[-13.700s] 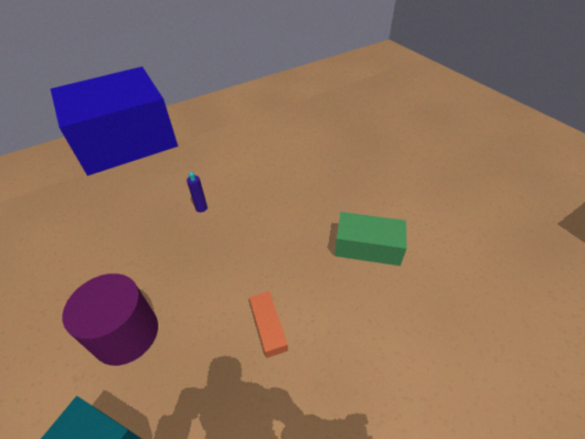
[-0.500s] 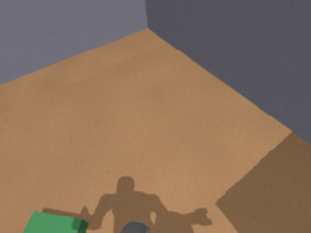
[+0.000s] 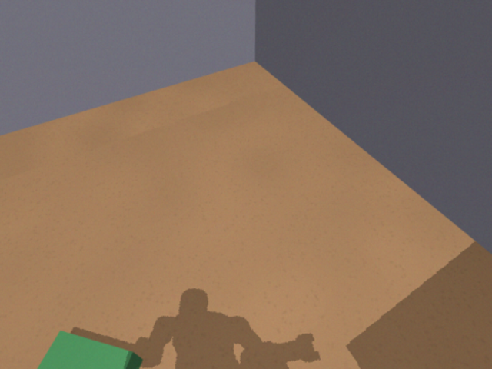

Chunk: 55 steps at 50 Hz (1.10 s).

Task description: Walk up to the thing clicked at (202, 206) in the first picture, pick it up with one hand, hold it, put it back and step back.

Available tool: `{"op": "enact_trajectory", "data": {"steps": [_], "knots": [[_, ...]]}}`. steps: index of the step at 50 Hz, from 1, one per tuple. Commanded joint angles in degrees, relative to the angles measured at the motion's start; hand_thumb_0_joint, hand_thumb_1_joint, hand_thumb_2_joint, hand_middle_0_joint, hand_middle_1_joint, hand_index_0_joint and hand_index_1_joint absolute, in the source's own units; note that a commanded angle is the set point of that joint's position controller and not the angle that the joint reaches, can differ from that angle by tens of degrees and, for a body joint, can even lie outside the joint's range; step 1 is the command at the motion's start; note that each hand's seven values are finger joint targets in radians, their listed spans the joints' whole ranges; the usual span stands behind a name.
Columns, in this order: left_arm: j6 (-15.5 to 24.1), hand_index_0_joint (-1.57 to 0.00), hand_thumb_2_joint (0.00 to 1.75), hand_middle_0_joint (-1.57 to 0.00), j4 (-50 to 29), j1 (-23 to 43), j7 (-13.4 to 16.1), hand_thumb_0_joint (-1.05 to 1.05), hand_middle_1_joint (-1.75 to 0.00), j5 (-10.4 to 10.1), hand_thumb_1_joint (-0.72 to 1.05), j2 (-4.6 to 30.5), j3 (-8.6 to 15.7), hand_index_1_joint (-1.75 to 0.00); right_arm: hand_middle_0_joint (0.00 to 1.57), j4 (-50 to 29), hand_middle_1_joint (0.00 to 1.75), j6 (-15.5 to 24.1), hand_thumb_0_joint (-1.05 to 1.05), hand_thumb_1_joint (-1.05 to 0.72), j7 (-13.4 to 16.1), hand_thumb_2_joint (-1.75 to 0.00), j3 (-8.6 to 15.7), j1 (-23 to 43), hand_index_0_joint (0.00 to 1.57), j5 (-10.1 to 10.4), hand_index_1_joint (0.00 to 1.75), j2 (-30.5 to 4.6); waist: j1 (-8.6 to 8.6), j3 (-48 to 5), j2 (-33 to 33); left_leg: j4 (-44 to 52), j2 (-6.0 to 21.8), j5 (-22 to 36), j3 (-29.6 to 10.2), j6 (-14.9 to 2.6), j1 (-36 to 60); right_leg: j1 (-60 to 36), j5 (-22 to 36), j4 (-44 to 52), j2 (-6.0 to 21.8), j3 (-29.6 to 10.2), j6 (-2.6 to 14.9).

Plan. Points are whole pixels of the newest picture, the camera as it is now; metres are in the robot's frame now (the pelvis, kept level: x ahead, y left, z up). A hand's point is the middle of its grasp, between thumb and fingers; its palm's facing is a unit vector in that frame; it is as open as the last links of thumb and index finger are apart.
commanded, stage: walk up
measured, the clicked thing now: out of the picture +0.52 +1.35 -0.64
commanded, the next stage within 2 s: stand in 0.36 s
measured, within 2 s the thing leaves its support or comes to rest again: neither
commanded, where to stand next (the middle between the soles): +0.06 +0.00 m, yaw -2 degrees
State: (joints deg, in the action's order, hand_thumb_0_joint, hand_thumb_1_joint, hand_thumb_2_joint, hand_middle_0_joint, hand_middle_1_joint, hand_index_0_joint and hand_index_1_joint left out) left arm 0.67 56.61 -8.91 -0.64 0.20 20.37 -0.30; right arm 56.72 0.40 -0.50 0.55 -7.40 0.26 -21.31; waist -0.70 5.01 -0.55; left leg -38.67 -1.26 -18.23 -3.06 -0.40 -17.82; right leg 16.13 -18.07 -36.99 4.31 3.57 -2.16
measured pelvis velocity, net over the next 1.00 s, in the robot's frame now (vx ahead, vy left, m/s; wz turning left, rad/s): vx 0.00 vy -0.02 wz -0.01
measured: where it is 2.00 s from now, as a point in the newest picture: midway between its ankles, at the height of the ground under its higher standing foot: outside the picture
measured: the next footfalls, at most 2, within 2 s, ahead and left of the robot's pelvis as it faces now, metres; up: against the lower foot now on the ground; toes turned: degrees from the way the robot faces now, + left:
none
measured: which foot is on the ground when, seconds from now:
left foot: down 0.00-1.00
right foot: down 0.00-1.00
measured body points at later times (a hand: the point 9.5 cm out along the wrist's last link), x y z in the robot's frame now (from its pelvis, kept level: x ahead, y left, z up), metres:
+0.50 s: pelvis +0.00 -0.01 +0.02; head +0.01 -0.01 +0.47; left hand +0.07 +0.30 -0.11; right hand +0.10 -0.31 -0.10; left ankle +0.03 +0.12 -0.72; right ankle +0.02 -0.15 -0.72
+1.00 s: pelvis +0.00 -0.02 +0.03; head +0.00 -0.02 +0.48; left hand +0.09 +0.28 -0.11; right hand +0.07 -0.32 -0.11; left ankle +0.03 +0.12 -0.72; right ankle +0.02 -0.15 -0.72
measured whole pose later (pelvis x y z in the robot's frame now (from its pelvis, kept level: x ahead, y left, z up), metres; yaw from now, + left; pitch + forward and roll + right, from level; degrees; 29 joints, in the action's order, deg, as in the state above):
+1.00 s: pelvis +0.00 -0.02 +0.03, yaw -1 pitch -3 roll +0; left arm 0.9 65.1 -5.2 -0.5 0.5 20.4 -0.2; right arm 66.8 -0.2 -0.8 0.8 -5.2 -0.6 -19.7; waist 0.4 2.4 0.5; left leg -19.0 0.4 -8.4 -2.9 1.4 -8.0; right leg 7.7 -9.2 -19.7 2.6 3.8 -1.0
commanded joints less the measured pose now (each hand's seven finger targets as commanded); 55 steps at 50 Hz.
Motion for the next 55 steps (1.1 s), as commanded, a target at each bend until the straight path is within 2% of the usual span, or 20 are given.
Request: {"op": "enact_trajectory", "data": {"steps": [1,5,16,19,20,23,25,27,29,34,35,37,40,44,46,48,49,50,52,55], "knots": [[1.7,-0.20,0.90,-0.20,-2.3,4.2,1.0,0.00,-0.30,-0.6,0.90,14.3,3.4,-0.30,0.20,-1.0,0.30,2.0,0.00,-0.90,1.0,-0.90,2.2,2.2,0.20,-0.1,0.30,-13.0,0.14,-7.2,-1.6,12.1,6.1,13.1,-7.6,-2.55,1.6,-6.2,9.1,9.1,4.2,-5.4,5.13],[1.3,-0.20,0.90,-0.20,0.5,4.8,0.9,0.00,-0.30,-0.8,0.90,13.0,3.0,-0.30,0.20,0.7,0.30,2.0,0.00,-0.90,0.9,-0.90,1.8,5.1,0.20,-0.1,0.30,-12.4,-0.69,-7.7,-2.8,15.2,7.3,14.4,-8.7,-2.54,3.0,-8.0,7.2,12.1,3.4,-3.7,4.17],[1.4,-0.20,0.90,-0.20,4.8,7.9,0.4,0.00,-0.30,-0.2,0.90,13.0,2.9,-0.30,0.20,4.4,0.30,1.4,0.00,-0.90,0.6,-0.90,1.5,7.6,0.20,-0.2,0.30,-12.0,-0.04,-6.8,-1.3,20.9,6.9,11.2,-7.5,-1.12,5.4,-10.7,5.2,19.5,4.4,-3.6,3.12],[1.4,-0.20,0.90,-0.20,5.8,7.2,0.5,0.00,-0.30,0.3,0.90,13.0,2.4,-0.30,0.20,5.1,0.30,1.4,0.00,-0.90,0.4,-0.90,1.9,7.2,0.20,-0.5,0.30,-10.9,0.51,-5.7,0.8,22.0,6.8,8.3,-6.7,-0.23,7.3,-8.6,3.0,21.6,4.6,-5.7,3.06],[1.5,-0.20,0.90,-0.20,5.7,7.8,0.5,0.00,-0.30,0.4,0.90,12.9,2.3,-0.30,0.20,5.2,0.30,1.3,0.00,-0.90,0.4,-0.90,2.0,6.7,0.20,-0.6,0.30,-11.2,0.83,-5.6,0.3,22.4,6.8,7.7,-6.5,-0.30,6.7,-9.2,3.4,21.5,4.5,-5.6,3.00],[1.7,-0.20,0.90,-0.20,6.0,7.5,0.7,0.00,-0.30,0.2,0.90,13.2,2.4,-0.30,0.20,5.5,0.30,1.3,0.00,-0.90,0.4,-0.90,2.2,7.2,0.20,-0.7,0.30,-11.3,0.50,-6.7,0.1,22.5,7.0,11.0,-6.1,-0.44,7.4,-10.7,6.7,21.5,4.7,-5.8,2.80],[1.6,-0.20,0.90,-0.20,6.3,7.0,0.8,0.00,-0.30,0.3,0.90,13.4,2.4,-0.30,0.20,5.5,0.30,1.2,0.00,-0.90,0.4,-0.90,2.4,7.7,0.20,-0.7,0.30,-11.1,0.35,-5.6,0.8,22.8,7.0,9.1,-5.9,-0.33,8.0,-8.9,3.9,22.1,4.4,-6.0,2.87],[1.6,-0.20,0.90,-0.20,6.4,6.7,0.9,0.00,-0.30,0.3,0.90,13.5,2.3,-0.30,0.20,5.6,0.30,1.1,0.00,-0.90,0.3,-0.90,2.3,7.2,0.20,-0.6,0.30,-10.9,0.36,-5.7,1.3,22.8,6.9,11.1,-5.7,-0.32,7.7,-9.6,5.1,22.3,4.6,-6.1,2.81],[1.9,-0.20,0.90,-0.20,6.2,6.2,0.9,0.00,-0.30,0.2,0.90,13.3,2.3,-0.30,0.20,5.5,0.30,1.2,0.00,-0.90,0.3,-0.90,2.3,7.5,0.20,-0.5,0.30,-10.8,0.31,-7.5,1.0,22.1,7.2,14.5,-5.3,-0.46,9.7,-10.5,9.3,21.8,4.7,-6.0,2.79],[1.8,-0.20,0.90,-0.20,6.0,6.0,1.1,0.00,-0.30,0.2,0.90,13.1,2.3,-0.30,0.20,6.2,0.30,1.1,0.00,-0.90,0.5,-0.90,2.3,6.6,0.20,-0.5,0.30,-10.8,0.54,-8.3,0.6,22.0,7.7,17.2,-4.6,-0.32,10.9,-11.1,12.4,21.4,4.6,-5.8,2.74],[1.8,-0.20,0.90,-0.20,6.0,6.1,1.0,0.00,-0.30,0.2,0.90,12.7,2.2,-0.30,0.20,6.4,0.30,1.1,0.00,-0.90,0.5,-0.90,2.2,6.3,0.20,-0.6,0.30,-10.9,0.65,-7.3,0.4,22.5,7.5,15.4,-4.6,-0.20,9.1,-11.3,10.8,21.7,4.3,-5.5,2.59],[1.9,-0.20,0.90,-0.20,5.9,5.6,1.0,0.00,-0.30,0.2,0.90,12.8,2.3,-0.30,0.20,6.4,0.30,1.0,0.00,-0.90,0.5,-0.90,2.3,6.2,0.20,-0.5,0.30,-11.1,0.60,-8.7,0.0,22.0,7.6,17.4,-4.3,-0.38,10.2,-12.3,13.9,21.4,4.7,-5.9,2.60],[1.5,-0.20,0.90,-0.20,5.8,6.0,1.1,0.00,-0.30,0.2,0.90,12.7,2.3,-0.30,0.20,6.6,0.30,0.9,0.00,-0.90,0.5,-0.90,2.0,6.0,0.20,-0.6,0.30,-10.5,0.50,-6.0,0.5,23.2,7.5,13.8,-4.4,0.07,8.1,-11.2,8.8,22.0,4.2,-5.6,2.59],[1.4,-0.20,0.90,-0.20,5.7,5.8,0.9,0.00,-0.30,0.3,0.90,12.6,2.4,-0.30,0.20,6.6,0.30,1.0,0.00,-0.90,0.5,-0.90,2.0,5.9,0.20,-0.7,0.30,-10.5,0.23,-5.7,0.4,23.9,7.5,13.1,-4.6,0.13,8.0,-10.8,7.4,21.8,4.2,-5.6,2.75],[1.2,-0.20,0.90,-0.20,5.9,5.4,0.9,0.00,-0.30,0.4,0.90,12.5,2.4,-0.30,0.20,6.8,0.30,0.8,0.00,-0.90,0.5,-0.90,2.1,5.4,0.20,-0.7,0.30,-10.8,0.29,-4.0,-0.2,24.1,7.1,8.1,-4.4,0.12,7.2,-9.0,3.2,22.8,3.8,-5.9,2.58],[1.1,-0.20,0.90,-0.20,5.4,5.8,0.9,0.00,-0.30,0.6,0.90,12.7,2.5,-0.30,0.20,6.8,0.30,0.7,0.00,-0.90,0.3,-0.90,2.2,4.5,0.20,-0.8,0.30,-10.7,0.69,-3.1,1.1,23.7,6.6,6.8,-4.2,0.14,6.4,-7.6,-0.9,23.8,4.1,-6.7,2.71],[1.1,-0.20,0.90,-0.20,5.2,6.3,0.9,0.00,-0.30,0.6,0.90,13.2,2.6,-0.30,0.20,6.6,0.30,0.7,0.00,-0.90,0.3,-0.90,2.3,4.7,0.20,-0.8,0.30,-10.4,0.66,-3.5,1.6,23.4,6.6,7.1,-4.2,-0.01,6.8,-7.4,-1.4,23.8,4.2,-6.8,2.78],[1.2,-0.20,0.90,-0.20,4.8,6.7,0.9,0.00,-0.30,0.5,0.90,13.1,2.6,-0.30,0.20,6.5,0.30,0.8,0.00,-0.90,0.3,-0.90,2.2,4.4,0.20,-0.8,0.30,-10.3,0.90,-4.8,1.2,23.4,7.0,9.3,-4.2,-0.07,7.9,-8.0,0.8,23.3,4.3,-6.9,3.03],[1.1,-0.20,0.90,-0.20,4.7,6.4,0.7,0.00,-0.30,0.3,0.90,13.1,2.6,-0.30,0.20,6.5,0.30,1.0,0.00,-0.90,0.3,-0.90,2.1,4.2,0.20,-0.9,0.30,-10.4,0.70,-4.1,0.6,23.9,6.9,7.5,-4.4,0.13,6.6,-8.2,0.6,22.9,3.9,-6.7,2.97],[1.2,-0.20,0.90,-0.20,4.7,6.2,0.8,0.00,-0.30,0.3,0.90,12.7,2.6,-0.30,0.20,6.2,0.30,1.0,0.00,-0.90,0.4,-0.90,2.2,4.8,0.20,-0.9,0.30,-10.7,0.50,-5.6,0.1,23.5,7.3,9.5,-4.6,-0.19,6.7,-10.1,4.5,22.1,4.0,-6.3,2.87]]}}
